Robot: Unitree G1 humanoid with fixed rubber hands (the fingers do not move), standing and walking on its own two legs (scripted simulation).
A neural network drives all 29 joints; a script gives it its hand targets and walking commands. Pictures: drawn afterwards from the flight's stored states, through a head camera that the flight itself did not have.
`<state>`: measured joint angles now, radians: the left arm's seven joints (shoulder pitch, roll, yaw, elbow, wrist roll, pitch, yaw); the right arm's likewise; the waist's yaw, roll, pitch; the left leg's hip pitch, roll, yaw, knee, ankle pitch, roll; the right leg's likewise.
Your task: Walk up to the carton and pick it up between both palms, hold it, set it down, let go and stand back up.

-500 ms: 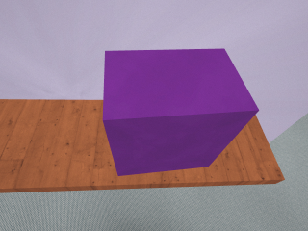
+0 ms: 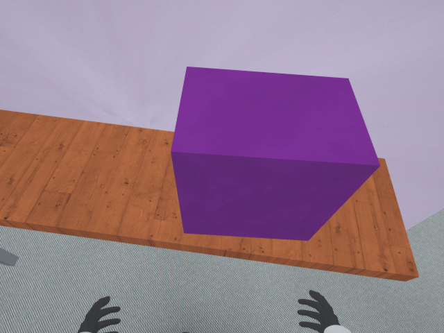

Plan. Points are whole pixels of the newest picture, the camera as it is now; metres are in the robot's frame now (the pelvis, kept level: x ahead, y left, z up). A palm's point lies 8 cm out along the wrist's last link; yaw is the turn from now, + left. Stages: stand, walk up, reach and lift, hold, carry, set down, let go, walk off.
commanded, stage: reach and lift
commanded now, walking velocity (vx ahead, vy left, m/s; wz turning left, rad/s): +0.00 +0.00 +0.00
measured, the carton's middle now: (255, 165) +0.40 -0.04 +0.06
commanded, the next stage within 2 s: none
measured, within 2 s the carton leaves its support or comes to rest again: neither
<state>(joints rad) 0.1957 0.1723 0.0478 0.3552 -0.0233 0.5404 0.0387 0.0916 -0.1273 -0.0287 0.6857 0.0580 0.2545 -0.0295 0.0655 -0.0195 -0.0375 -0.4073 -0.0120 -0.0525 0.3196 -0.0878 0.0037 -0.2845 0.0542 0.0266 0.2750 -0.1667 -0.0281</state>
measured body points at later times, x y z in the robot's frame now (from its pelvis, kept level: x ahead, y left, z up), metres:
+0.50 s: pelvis -0.05 +0.02 +0.00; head -0.05 +0.04 +0.45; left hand +0.13 +0.24 -0.09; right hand +0.09 -0.18 -0.08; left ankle +0.00 +0.11 -0.75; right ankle -0.04 -0.10 -0.75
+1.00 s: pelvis -0.04 +0.02 +0.00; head -0.05 +0.03 +0.45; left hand +0.15 +0.21 -0.05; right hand +0.09 -0.22 -0.04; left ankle +0.00 +0.11 -0.75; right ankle -0.09 -0.09 -0.75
